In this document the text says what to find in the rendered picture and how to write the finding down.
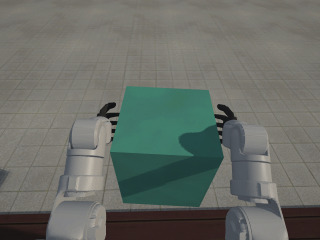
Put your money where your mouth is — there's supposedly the carton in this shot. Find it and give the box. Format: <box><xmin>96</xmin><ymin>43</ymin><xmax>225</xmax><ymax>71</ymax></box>
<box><xmin>110</xmin><ymin>86</ymin><xmax>224</xmax><ymax>207</ymax></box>

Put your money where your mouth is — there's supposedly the robot right upper arm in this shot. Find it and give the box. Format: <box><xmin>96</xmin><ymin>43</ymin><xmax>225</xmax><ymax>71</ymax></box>
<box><xmin>225</xmin><ymin>206</ymin><xmax>288</xmax><ymax>240</ymax></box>

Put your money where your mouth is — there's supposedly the robot left hand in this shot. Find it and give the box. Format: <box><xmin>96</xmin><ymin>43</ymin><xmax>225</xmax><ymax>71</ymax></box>
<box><xmin>97</xmin><ymin>102</ymin><xmax>120</xmax><ymax>141</ymax></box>

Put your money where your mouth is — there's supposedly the robot left forearm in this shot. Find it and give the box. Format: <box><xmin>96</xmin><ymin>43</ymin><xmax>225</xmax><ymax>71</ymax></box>
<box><xmin>46</xmin><ymin>116</ymin><xmax>112</xmax><ymax>238</ymax></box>

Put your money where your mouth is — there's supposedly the robot right forearm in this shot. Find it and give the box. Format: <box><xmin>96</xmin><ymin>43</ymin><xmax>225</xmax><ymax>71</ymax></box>
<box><xmin>222</xmin><ymin>120</ymin><xmax>289</xmax><ymax>240</ymax></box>

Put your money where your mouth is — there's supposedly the robot right hand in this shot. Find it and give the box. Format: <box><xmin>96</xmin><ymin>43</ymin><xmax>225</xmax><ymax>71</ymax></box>
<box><xmin>214</xmin><ymin>104</ymin><xmax>237</xmax><ymax>144</ymax></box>

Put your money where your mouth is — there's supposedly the robot left upper arm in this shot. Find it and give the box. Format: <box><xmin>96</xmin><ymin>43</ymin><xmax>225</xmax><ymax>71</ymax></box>
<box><xmin>35</xmin><ymin>200</ymin><xmax>106</xmax><ymax>240</ymax></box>

